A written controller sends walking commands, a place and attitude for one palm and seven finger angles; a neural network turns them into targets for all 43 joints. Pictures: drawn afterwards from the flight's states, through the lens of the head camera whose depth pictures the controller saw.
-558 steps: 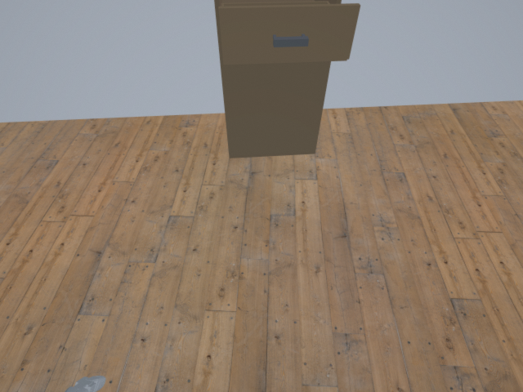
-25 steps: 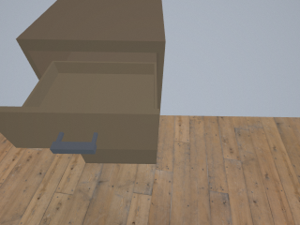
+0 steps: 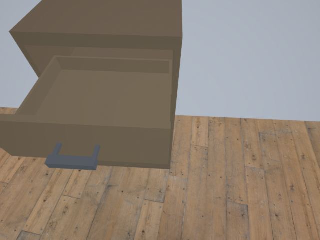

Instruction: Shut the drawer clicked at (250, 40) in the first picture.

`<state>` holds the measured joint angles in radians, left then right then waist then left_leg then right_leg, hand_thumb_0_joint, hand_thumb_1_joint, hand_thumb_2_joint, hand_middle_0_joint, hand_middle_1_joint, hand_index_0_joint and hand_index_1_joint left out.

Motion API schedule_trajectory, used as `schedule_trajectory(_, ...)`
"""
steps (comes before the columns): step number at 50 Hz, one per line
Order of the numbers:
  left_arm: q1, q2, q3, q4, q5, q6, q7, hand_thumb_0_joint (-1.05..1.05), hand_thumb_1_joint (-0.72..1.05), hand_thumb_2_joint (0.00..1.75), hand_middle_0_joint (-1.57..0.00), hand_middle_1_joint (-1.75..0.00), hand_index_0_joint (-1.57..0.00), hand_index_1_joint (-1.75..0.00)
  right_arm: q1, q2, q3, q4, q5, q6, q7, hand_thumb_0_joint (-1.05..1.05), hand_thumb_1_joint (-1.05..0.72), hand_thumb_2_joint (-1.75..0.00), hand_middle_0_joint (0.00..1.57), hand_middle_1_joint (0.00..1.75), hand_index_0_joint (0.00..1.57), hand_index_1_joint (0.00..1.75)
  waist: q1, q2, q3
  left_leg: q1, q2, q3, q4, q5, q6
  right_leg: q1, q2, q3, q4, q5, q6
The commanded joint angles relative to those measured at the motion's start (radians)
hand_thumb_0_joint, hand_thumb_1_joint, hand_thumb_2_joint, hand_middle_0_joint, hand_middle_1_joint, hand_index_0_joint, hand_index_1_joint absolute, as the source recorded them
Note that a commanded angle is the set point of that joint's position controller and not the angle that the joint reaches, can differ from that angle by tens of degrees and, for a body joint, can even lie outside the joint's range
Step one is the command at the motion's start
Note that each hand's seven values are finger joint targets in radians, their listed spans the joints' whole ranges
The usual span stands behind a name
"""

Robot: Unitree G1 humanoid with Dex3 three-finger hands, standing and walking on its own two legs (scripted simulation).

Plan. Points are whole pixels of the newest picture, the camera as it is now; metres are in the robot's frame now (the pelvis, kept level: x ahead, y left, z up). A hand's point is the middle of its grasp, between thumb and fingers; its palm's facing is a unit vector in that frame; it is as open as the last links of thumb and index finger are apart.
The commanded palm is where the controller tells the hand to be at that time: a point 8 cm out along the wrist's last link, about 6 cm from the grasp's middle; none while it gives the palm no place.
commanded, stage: come to a stop and stand still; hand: left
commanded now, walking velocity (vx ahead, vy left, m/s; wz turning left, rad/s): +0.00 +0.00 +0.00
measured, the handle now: (75, 154) +0.30 +0.23 +0.04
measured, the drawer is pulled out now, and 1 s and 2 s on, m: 0.29 0.29 0.29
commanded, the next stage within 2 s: look again from close up in 0.58 s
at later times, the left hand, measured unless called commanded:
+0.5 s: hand out of the picture -0.01 +0.15 -0.16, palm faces +0.01 -0.98 -0.21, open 7.3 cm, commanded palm none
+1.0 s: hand out of the picture -0.03 +0.16 -0.16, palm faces +0.03 -0.97 -0.22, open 7.4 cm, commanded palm none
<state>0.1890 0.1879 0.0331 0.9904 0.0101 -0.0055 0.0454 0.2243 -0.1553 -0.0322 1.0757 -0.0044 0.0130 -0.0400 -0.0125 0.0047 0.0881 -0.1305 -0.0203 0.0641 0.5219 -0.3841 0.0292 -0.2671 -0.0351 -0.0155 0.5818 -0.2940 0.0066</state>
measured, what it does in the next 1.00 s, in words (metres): stands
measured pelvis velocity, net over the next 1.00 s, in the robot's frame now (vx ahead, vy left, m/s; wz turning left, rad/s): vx -0.03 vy -0.01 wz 0.00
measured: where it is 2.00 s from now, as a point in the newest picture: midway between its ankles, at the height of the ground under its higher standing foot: outside the picture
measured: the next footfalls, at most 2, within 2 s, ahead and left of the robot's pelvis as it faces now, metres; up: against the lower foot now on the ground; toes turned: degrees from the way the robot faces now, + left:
none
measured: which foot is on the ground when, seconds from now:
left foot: down 0.00-1.00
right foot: down 0.00-1.00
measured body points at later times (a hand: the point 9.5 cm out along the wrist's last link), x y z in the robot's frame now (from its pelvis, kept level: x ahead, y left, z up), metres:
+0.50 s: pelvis -0.02 -0.03 +0.01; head -0.01 -0.03 +0.46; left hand +0.00 +0.20 -0.14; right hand -0.04 -0.24 -0.15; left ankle -0.07 +0.10 -0.73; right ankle +0.00 -0.13 -0.73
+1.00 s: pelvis -0.03 -0.01 +0.01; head -0.04 -0.03 +0.46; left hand -0.03 +0.22 -0.14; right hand -0.04 -0.21 -0.16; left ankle -0.07 +0.10 -0.73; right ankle +0.00 -0.13 -0.73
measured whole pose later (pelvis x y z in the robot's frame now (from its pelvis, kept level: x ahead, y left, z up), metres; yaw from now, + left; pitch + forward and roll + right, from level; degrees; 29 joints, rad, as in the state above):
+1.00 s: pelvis -0.03 -0.01 +0.01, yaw +0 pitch -2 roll +1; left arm 0.30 0.14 -0.01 1.11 0.01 -0.01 0.03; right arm 0.34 -0.14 0.02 1.07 -0.01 -0.02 -0.03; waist -0.01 0.04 0.00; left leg -0.13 -0.01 0.06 0.47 -0.31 0.02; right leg -0.26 -0.02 -0.02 0.51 -0.23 -0.01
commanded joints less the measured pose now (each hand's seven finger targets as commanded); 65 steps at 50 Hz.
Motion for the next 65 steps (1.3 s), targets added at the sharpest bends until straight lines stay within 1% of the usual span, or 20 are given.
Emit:
schedule_trajectory(1, 0.074, 0.125, 0.008, -0.009, 0.002, -0.008, 0.007, 0.0, 0.9, 0.9, -0.2, -0.3, -0.2, -0.3, 0.108, -0.067, -0.014, -0.008, -0.001, -0.006, -0.002, 0.0, -0.9, -0.9, 0.2, 0.3, 0.2, 0.3, -0.014, -0.157, -0.117, -0.007, 0.078, -0.057, -0.064, 0.239, -0.03, 0.108, -0.184, 0.168, -0.109, 0.681, -0.115)
schedule_trajectory(2, 0.053, 0.118, 0.004, -0.011, -0.001, -0.007, 0.006, 0.0, 0.9, 0.9, -0.2, -0.3, -0.2, -0.3, 0.11, -0.076, -0.012, 0.001, -0.004, -0.012, -0.002, 0.0, -0.9, -0.9, 0.2, 0.3, 0.2, 0.3, -0.017, -0.104, -0.131, 0.025, 0.102, -0.069, -0.1, 0.347, -0.025, 0.106, -0.147, 0.131, -0.089, 0.633, -0.093)
schedule_trajectory(3, 0.044, 0.107, 0.002, -0.011, -0.001, -0.007, 0.005, 0.0, 0.9, 0.9, -0.2, -0.3, -0.2, -0.3, 0.087, -0.085, -0.008, 0.002, -0.006, -0.016, 0.001, 0.0, -0.9, -0.9, 0.2, 0.3, 0.2, 0.3, -0.003, -0.058, -0.129, 0.036, 0.122, -0.074, -0.124, 0.411, -0.022, 0.099, -0.117, 0.107, -0.092, 0.561, -0.064)
schedule_trajectory(5, 0.047, 0.095, -0.003, 0.0, -0.002, -0.006, 0.004, 0.0, 0.9, 0.9, -0.2, -0.3, -0.2, -0.3, 0.061, -0.096, -0.002, 0.011, -0.008, -0.024, 0.0, 0.0, -0.9, -0.9, 0.2, 0.3, 0.2, 0.3, 0.007, 0.001, -0.103, 0.039, 0.14, -0.088, -0.14, 0.494, -0.014, 0.1, -0.09, 0.095, -0.103, 0.481, -0.042)
schedule_trajectory(10, 0.063, 0.095, -0.009, 0.034, -0.002, -0.012, 0.002, 0.0, 0.9, 0.9, -0.2, -0.3, -0.2, -0.3, 0.06, -0.094, 0.005, 0.033, -0.006, -0.024, 0.003, 0.0, -0.9, -0.9, 0.2, 0.3, 0.2, 0.3, 0.009, -0.022, -0.084, 0.04, 0.135, -0.077, -0.175, 0.354, -0.017, 0.101, -0.09, 0.106, -0.174, 0.399, -0.042)
schedule_trajectory(13, 0.064, 0.087, -0.01, 0.044, -0.002, -0.012, 0.0, 0.0, 0.9, 0.9, -0.2, -0.3, -0.2, -0.3, 0.066, -0.085, 0.009, 0.047, -0.007, -0.023, 0.004, 0.0, -0.9, -0.9, 0.2, 0.3, 0.2, 0.3, 0.01, 0.007, -0.05, 0.017, 0.132, -0.077, -0.204, 0.269, -0.016, 0.088, -0.083, 0.108, -0.213, 0.304, -0.041)
schedule_trajectory(21, 0.102, 0.083, -0.011, 0.065, -0.002, -0.017, -0.004, 0.0, 0.9, 0.9, -0.2, -0.3, -0.2, -0.3, 0.117, -0.075, 0.015, 0.069, -0.008, -0.02, 0.009, 0.0, -0.9, -0.9, 0.2, 0.3, 0.2, 0.3, 0.006, -0.032, -0.008, -0.013, 0.115, -0.071, -0.216, 0.173, -0.014, 0.052, -0.075, 0.128, -0.284, 0.125, -0.042)
schedule_trajectory(33, 0.171, 0.048, -0.013, 0.092, -0.002, -0.022, -0.001, 0.0, 0.9, 0.9, -0.2, -0.3, -0.2, -0.3, 0.181, -0.055, 0.02, 0.085, -0.006, -0.029, 0.003, 0.0, -0.9, -0.9, 0.2, 0.3, 0.2, 0.3, 0.006, -0.007, -0.017, -0.019, 0.119, -0.071, -0.215, 0.189, -0.007, 0.048, -0.066, 0.114, -0.262, 0.146, -0.046)
schedule_trajectory(34, 0.236, 0.073, -0.02, 0.137, 0.013, -0.046, 0.034, 0.0, 0.9, 0.9, -0.2, -0.3, -0.2, -0.3, 0.051, -0.084, 0.023, 0.01, -0.005, -0.054, 0.016, 0.0, -0.9, -0.9, 0.2, 0.3, 0.2, 0.3, 0.049, 0.023, -0.022, -0.126, 0.14, -0.017, -0.01, 0.252, -0.04, 0.115, -0.131, 0.113, -0.168, 0.608, -0.032)
schedule_trajectory(35, 0.228, 0.122, -0.01, 0.103, 0.002, -0.052, 0.025, 0.0, 0.9, 0.9, -0.2, -0.3, -0.2, -0.3, 0.129, -0.038, 0.021, -0.027, -0.001, -0.041, 0.014, 0.0, -0.9, -0.9, 0.2, 0.3, 0.2, 0.3, -0.002, 0.019, -0.152, -0.09, 0.077, -0.057, -0.028, 0.038, -0.038, 0.14, -0.175, 0.195, -0.197, 0.408, -0.07)
schedule_trajectory(36, 0.18, 0.102, -0.017, 0.091, 0.002, -0.053, 0.015, 0.0, 0.9, 0.9, -0.2, -0.3, -0.2, -0.3, 0.168, -0.035, 0.023, -0.017, -0.002, -0.044, 0.015, 0.0, -0.9, -0.9, 0.2, 0.3, 0.2, 0.3, -0.022, 0.031, -0.172, -0.054, 0.081, -0.061, -0.059, 0.058, -0.031, 0.084, -0.153, 0.172, -0.194, 0.193, -0.092)
schedule_trajectory(37, 0.152, 0.087, -0.017, 0.076, 0.002, -0.05, 0.008, 0.0, 0.9, 0.9, -0.2, -0.3, -0.2, -0.3, 0.198, -0.031, 0.025, -0.018, -0.01, -0.049, 0.017, 0.0, -0.9, -0.9, 0.2, 0.3, 0.2, 0.3, -0.026, 0.094, -0.159, -0.033, 0.089, -0.064, -0.086, 0.151, -0.024, 0.059, -0.115, 0.131, -0.161, 0.195, -0.095)
schedule_trajectory(38, 0.144, 0.07, -0.023, 0.076, 0.0, -0.042, 0.003, 0.0, 0.9, 0.9, -0.2, -0.3, -0.2, -0.3, 0.202, -0.042, 0.027, -0.021, -0.01, -0.051, 0.014, 0.0, -0.9, -0.9, 0.2, 0.3, 0.2, 0.3, -0.018, 0.099, -0.107, -0.076, 0.112, -0.087, -0.107, 0.17, -0.012, 0.049, -0.083, 0.104, -0.153, 0.125, -0.08)
schedule_trajectory(41, 0.149, 0.04, -0.033, 0.087, 0.0, -0.027, -0.005, 0.0, 0.9, 0.9, -0.2, -0.3, -0.2, -0.3, 0.191, -0.061, 0.03, -0.038, -0.008, -0.045, 0.011, 0.0, -0.9, -0.9, 0.2, 0.3, 0.2, 0.3, -0.003, 0.001, 0.026, -0.162, 0.119, -0.113, -0.159, 0.101, 0.004, 0.012, -0.056, 0.096, -0.173, 0.026, -0.066)
schedule_trajectory(42, 0.148, 0.043, -0.031, 0.083, 0.002, -0.025, -0.006, 0.0, 0.9, 0.9, -0.2, -0.3, -0.2, -0.3, 0.196, -0.058, 0.03, -0.04, -0.009, -0.048, 0.011, 0.0, -0.9, -0.9, 0.2, 0.3, 0.2, 0.3, -0.001, 0.019, 0.032, -0.166, 0.121, -0.12, -0.177, 0.11, 0.005, 0.013, -0.052, 0.089, -0.168, 0.034, -0.066)
schedule_trajectory(46, 0.155, 0.04, -0.033, 0.083, -0.001, -0.022, -0.009, 0.0, 0.9, 0.9, -0.2, -0.3, -0.2, -0.3, 0.19, -0.078, 0.035, -0.042, -0.009, -0.049, 0.012, 0.0, -0.9, -0.9, 0.2, 0.3, 0.2, 0.3, 0.007, -0.007, 0.047, -0.183, 0.114, -0.128, -0.207, 0.072, 0.009, 0.029, -0.049, 0.091, -0.164, 0.044, -0.058)
schedule_trajectory(47, 0.156, 0.042, -0.031, 0.08, 0.001, -0.022, -0.009, 0.0, 0.9, 0.9, -0.2, -0.3, -0.2, -0.3, 0.186, -0.072, 0.034, -0.04, -0.009, -0.051, 0.011, 0.0, -0.9, -0.9, 0.2, 0.3, 0.2, 0.3, 0.009, 0.013, 0.044, -0.169, 0.113, -0.126, -0.212, 0.096, 0.009, 0.03, -0.048, 0.091, -0.162, 0.064, -0.06)
schedule_trajectory(50, 0.15, 0.047, -0.03, 0.077, -0.002, -0.022, -0.01, 0.0, 0.9, 0.9, -0.2, -0.3, -0.2, -0.3, 0.184, -0.081, 0.038, -0.03, -0.009, -0.05, 0.012, 0.0, -0.9, -0.9, 0.2, 0.3, 0.2, 0.3, 0.008, -0.026, 0.039, -0.158, 0.108, -0.12, -0.21, 0.106, 0.007, 0.038, -0.054, 0.094, -0.169, 0.076, -0.057)
schedule_trajectory(52, 0.146, 0.049, -0.028, 0.073, -0.001, -0.021, -0.01, 0.0, 0.9, 0.9, -0.2, -0.3, -0.2, -0.3, 0.185, -0.075, 0.04, -0.024, -0.009, -0.052, 0.012, 0.0, -0.9, -0.9, 0.2, 0.3, 0.2, 0.3, 0.01, -0.013, 0.037, -0.146, 0.112, -0.116, -0.22, 0.129, 0.008, 0.041, -0.054, 0.086, -0.163, 0.096, -0.056)
schedule_trajectory(65, 0.138, 0.064, -0.025, 0.089, -0.004, -0.024, -0.01, 0.0, 0.9, 0.9, -0.2, -0.3, -0.2, -0.3, 0.159, -0.081, 0.042, 0.02, -0.008, -0.05, 0.009, 0.0, -0.9, -0.9, 0.2, 0.3, 0.2, 0.3, 0.011, -0.009, -0.023, -0.082, 0.107, -0.092, -0.196, 0.206, 0.0, 0.088, -0.072, 0.094, -0.166, 0.203, -0.056)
